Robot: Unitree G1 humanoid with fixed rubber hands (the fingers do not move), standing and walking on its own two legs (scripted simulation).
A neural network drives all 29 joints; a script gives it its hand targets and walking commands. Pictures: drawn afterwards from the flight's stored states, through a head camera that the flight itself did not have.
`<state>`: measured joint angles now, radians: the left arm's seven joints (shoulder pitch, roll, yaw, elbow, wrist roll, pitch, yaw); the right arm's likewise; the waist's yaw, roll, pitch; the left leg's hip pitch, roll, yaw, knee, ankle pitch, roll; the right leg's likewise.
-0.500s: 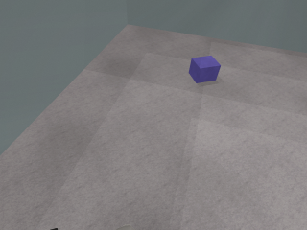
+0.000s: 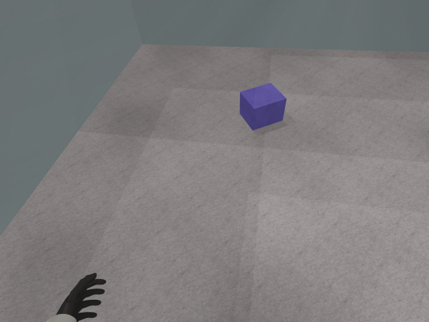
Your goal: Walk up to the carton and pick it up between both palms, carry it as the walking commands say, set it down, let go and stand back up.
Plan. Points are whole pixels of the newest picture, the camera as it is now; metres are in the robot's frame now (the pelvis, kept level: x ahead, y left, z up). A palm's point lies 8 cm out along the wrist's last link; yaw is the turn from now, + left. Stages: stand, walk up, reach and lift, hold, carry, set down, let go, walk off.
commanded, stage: walk up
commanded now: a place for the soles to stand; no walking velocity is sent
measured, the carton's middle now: (261, 106) +1.50 -0.24 -0.67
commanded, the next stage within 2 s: none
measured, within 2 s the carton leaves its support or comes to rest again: neither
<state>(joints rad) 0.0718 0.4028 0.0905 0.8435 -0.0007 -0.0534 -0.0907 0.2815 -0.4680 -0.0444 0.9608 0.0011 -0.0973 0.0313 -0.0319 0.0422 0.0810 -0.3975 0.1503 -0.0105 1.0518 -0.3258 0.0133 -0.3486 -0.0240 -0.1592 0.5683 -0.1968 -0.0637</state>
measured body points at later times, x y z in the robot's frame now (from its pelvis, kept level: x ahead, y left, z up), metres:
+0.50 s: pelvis +0.27 -0.06 +0.01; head +0.28 -0.04 +0.46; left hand +0.37 +0.26 -0.11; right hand +0.34 -0.41 -0.07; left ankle +0.28 +0.08 -0.72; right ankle +0.39 -0.22 -0.69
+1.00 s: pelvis +0.52 -0.17 -0.01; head +0.54 -0.15 +0.44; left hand +0.54 +0.16 -0.13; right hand +0.63 -0.50 -0.10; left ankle +0.63 -0.07 -0.73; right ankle +0.47 -0.25 -0.72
